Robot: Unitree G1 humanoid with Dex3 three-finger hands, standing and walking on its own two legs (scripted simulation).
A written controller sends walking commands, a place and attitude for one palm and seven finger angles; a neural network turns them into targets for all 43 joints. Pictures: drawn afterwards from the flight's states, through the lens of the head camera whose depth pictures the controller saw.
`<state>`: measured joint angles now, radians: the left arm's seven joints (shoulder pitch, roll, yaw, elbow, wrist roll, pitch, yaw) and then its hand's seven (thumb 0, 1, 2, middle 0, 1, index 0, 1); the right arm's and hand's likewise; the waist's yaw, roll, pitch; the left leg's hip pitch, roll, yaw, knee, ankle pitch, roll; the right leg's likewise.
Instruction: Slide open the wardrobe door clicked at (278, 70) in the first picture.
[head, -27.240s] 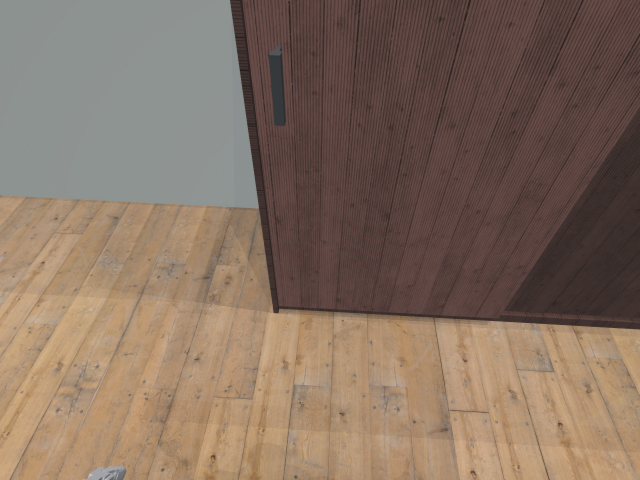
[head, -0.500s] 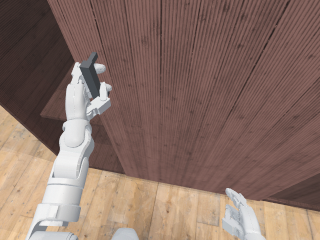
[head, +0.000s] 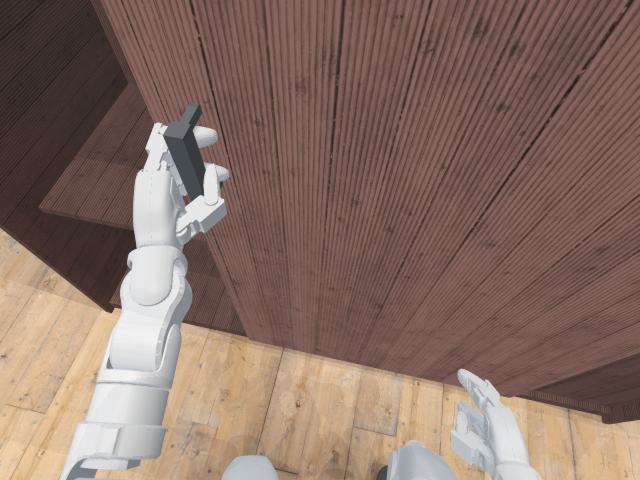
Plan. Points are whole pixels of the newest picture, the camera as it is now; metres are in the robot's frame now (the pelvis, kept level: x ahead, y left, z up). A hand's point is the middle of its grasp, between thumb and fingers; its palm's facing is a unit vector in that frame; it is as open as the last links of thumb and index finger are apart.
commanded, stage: step sideways, sliding the door along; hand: left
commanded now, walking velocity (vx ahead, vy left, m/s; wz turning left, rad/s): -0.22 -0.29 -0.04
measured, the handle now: (200, 164) +0.41 +0.23 +0.11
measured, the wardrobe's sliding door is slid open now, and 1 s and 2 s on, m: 0.47 0.67 0.69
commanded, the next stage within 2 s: stop walking and hold the door there in 1.64 s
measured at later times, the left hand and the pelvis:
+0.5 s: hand (309, 218) +0.36 +0.09 +0.11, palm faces +0.27 -0.96 -0.02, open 6.3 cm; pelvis +0.01 -0.09 +0.00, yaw +1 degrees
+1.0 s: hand (403, 238) +0.35 -0.01 +0.11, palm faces +0.29 -0.96 -0.04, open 6.5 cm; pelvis +0.01 -0.19 -0.02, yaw +2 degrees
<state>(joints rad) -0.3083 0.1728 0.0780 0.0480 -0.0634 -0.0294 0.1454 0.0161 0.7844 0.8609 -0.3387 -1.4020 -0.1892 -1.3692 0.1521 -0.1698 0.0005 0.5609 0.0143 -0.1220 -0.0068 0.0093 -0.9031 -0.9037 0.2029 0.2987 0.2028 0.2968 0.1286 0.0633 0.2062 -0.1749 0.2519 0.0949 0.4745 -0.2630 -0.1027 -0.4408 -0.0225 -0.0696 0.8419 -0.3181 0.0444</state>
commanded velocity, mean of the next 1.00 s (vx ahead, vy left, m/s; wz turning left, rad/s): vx -0.20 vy -0.29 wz -0.06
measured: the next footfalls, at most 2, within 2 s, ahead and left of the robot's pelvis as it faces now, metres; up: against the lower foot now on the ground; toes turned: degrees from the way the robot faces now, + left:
right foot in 0.10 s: +0.08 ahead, -0.17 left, +0.00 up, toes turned -4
left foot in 0.32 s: +0.02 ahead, +0.04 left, +0.00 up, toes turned +11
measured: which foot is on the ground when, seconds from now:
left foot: down 0.00-0.10, up 0.12-0.30, down 0.32-0.74, up 0.76-0.94, down 0.96-1.00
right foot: up 0.00-0.08, down 0.10-0.30, up 0.32-0.72, down 0.74-0.96, up 0.98-1.00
